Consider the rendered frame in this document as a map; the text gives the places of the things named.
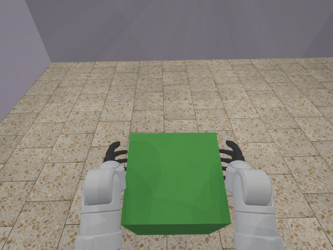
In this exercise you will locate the left robot forearm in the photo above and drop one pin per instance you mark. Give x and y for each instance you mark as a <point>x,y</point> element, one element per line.
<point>101,197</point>

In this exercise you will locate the robot left hand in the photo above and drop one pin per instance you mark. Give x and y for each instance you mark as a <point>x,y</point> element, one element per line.
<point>110,154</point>

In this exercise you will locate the carton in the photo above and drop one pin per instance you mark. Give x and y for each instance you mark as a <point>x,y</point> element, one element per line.
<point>174,185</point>

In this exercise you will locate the robot right hand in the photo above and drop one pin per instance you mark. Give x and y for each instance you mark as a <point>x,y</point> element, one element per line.
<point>236,154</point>

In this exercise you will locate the right robot forearm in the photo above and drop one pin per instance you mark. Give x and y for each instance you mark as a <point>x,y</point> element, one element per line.
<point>256,227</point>

